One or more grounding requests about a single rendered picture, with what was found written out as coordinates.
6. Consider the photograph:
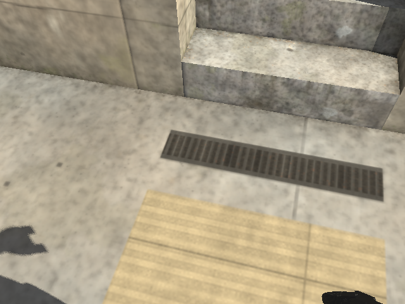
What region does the robot right hand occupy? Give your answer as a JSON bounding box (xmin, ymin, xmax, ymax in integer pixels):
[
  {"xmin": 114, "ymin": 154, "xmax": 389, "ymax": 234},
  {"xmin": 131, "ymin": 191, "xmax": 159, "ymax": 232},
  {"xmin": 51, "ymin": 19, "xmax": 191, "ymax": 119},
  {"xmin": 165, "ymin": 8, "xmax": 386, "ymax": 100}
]
[{"xmin": 322, "ymin": 291, "xmax": 383, "ymax": 304}]

